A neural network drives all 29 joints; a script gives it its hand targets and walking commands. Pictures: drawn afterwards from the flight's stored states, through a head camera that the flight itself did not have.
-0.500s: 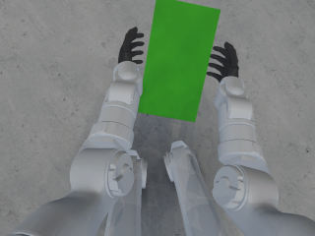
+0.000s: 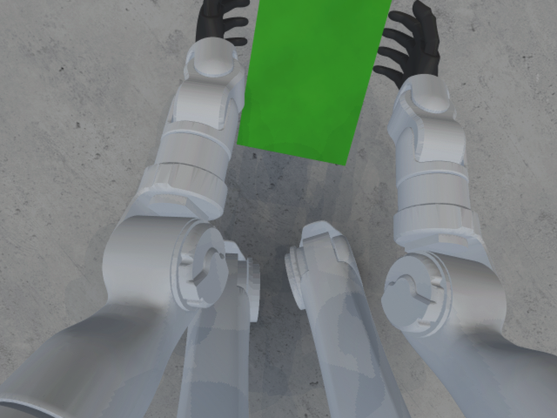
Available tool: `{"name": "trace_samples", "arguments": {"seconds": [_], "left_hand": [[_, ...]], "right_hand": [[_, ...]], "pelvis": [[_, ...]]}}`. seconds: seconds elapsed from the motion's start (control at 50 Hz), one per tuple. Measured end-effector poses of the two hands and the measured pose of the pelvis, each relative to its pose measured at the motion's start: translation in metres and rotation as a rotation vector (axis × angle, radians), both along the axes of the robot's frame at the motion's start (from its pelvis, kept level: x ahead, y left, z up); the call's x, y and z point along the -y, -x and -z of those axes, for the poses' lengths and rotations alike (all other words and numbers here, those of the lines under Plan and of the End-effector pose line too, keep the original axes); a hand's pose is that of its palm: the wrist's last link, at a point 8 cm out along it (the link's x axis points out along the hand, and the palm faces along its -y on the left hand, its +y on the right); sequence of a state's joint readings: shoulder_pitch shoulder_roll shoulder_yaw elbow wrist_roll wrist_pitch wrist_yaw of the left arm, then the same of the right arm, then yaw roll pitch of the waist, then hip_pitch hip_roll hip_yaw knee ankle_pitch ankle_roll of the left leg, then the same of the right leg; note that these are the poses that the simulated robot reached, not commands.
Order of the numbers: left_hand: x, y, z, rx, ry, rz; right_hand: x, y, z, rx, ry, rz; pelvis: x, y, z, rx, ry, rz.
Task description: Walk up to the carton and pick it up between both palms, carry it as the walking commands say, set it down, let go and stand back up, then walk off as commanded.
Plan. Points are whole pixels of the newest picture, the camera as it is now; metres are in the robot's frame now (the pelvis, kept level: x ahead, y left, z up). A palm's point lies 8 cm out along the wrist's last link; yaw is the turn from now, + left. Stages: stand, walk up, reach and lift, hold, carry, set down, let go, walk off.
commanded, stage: set down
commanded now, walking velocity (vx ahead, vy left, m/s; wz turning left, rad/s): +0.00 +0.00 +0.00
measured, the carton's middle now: (308, 51) +0.56 -0.11 -0.23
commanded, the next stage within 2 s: none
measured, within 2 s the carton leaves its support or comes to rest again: neither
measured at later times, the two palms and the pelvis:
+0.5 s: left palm (220, 57) +0.56 +0.02 -0.21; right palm (390, 81) +0.49 -0.21 -0.21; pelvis +0.01 +0.00 -0.04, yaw +0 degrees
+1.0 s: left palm (222, 54) +0.58 +0.02 -0.24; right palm (383, 77) +0.51 -0.22 -0.24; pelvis +0.02 +0.01 -0.07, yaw -1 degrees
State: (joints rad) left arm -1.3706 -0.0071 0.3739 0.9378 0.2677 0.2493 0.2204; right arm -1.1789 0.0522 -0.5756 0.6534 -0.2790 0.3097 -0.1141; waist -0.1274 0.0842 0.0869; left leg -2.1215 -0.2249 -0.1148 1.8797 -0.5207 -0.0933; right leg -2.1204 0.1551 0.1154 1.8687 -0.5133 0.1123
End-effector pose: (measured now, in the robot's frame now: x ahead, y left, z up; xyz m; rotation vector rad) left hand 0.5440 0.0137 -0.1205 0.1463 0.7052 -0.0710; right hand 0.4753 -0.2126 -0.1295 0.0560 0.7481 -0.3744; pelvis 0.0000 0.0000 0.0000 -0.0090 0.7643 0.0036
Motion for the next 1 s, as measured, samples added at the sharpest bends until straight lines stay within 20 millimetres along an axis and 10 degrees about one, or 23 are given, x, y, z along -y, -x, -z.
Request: {"name": "trace_samples", "arguments": {"seconds": [0.5,1.0], "left_hand": [[-0.005,-0.017,0.09,-0.055,0.007,0.023],[-0.004,-0.031,0.12,-0.066,0.024,0.073]], "right_hand": [[0.002,-0.019,0.085,-0.042,-0.019,-0.043],[0.003,-0.033,0.113,-0.032,-0.052,-0.086]], "pelvis": [[-0.001,-0.008,0.044,0.032,0.013,-0.011],[-0.008,-0.018,0.065,0.105,0.026,-0.001]]}}
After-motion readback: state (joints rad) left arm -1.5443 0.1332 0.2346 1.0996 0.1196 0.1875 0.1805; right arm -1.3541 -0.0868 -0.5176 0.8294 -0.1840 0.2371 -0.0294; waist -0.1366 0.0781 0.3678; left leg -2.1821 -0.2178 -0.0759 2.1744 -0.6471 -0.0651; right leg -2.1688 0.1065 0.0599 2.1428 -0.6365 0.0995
